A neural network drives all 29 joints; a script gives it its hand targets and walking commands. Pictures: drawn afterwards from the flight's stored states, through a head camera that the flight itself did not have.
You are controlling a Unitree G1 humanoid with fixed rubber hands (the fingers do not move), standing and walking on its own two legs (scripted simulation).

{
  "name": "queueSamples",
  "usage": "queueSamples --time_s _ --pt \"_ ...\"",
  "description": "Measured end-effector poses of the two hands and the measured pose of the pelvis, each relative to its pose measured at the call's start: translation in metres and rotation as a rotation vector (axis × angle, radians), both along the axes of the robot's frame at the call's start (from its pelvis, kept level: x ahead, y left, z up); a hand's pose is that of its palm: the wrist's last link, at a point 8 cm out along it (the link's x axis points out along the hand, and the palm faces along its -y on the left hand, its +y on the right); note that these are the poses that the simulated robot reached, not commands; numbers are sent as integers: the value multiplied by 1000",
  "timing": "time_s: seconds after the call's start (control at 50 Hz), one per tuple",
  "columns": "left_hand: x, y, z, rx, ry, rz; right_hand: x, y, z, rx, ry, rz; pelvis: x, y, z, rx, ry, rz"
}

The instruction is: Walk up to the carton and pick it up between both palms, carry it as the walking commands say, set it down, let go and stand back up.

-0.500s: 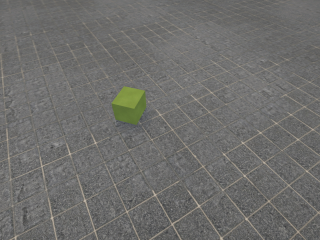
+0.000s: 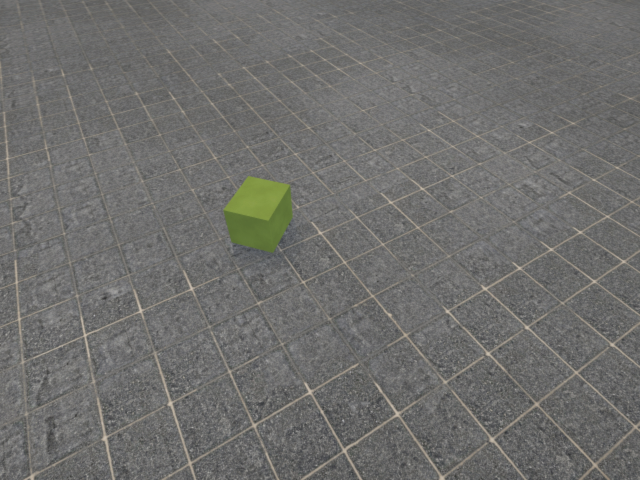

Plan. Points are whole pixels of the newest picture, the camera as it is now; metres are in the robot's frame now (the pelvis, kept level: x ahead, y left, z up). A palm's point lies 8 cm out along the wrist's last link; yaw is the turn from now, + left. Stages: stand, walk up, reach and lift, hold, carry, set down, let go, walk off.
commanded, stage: stand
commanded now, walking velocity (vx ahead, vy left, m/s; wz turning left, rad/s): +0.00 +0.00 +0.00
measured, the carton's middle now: (260, 213) +1.28 +0.32 -0.67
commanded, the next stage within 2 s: walk up in 0.28 s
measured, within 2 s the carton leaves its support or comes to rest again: neither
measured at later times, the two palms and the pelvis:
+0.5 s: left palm out of the picture +0.05 +0.28 -0.12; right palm out of the picture +0.07 -0.30 -0.11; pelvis +0.00 +0.00 +0.00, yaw +0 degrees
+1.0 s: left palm out of the picture +0.16 +0.36 -0.11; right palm (534, 475) +0.19 -0.26 -0.11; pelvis +0.11 +0.04 -0.01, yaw +7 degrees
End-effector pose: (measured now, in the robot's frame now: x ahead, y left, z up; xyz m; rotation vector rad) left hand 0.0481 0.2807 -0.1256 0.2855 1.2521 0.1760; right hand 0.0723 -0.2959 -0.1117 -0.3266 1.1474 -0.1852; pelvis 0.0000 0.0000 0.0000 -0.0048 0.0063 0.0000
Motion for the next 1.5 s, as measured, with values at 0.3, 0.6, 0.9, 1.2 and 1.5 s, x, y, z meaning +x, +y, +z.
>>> queueSamples --time_s 0.3,0.6,0.9,1.2,1.5 --pt "-1 0 0 0 -5 2 -2 0 0 1 -3 -3 -1 0 0 0 -2 0" --pt "16 14 10 4 -84 3 15 -2 11 -1 6 46 7 9 4 -1 0 27" --pt "79 84 16 48 -167 29 74 36 4 -13 57 122 74 54 -6 9 -32 107" --pt "150 83 32 101 -139 110 214 39 -10 19 72 225 186 45 -4 2 -13 197" --pt "257 142 9 57 -141 144 346 109 -6 -17 63 278 302 110 -13 -2 -20 254"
